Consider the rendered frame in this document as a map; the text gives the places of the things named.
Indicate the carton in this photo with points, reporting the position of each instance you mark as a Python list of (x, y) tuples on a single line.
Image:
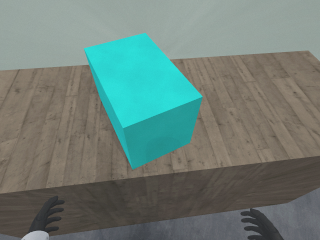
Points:
[(152, 107)]

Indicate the robot left hand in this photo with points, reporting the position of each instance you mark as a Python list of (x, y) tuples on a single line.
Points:
[(41, 220)]

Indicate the robot right hand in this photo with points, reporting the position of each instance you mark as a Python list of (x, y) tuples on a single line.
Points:
[(264, 226)]

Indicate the pedestal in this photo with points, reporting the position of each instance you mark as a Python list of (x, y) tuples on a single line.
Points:
[(255, 143)]

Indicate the robot left forearm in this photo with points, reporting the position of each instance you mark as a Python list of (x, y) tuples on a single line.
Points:
[(36, 235)]

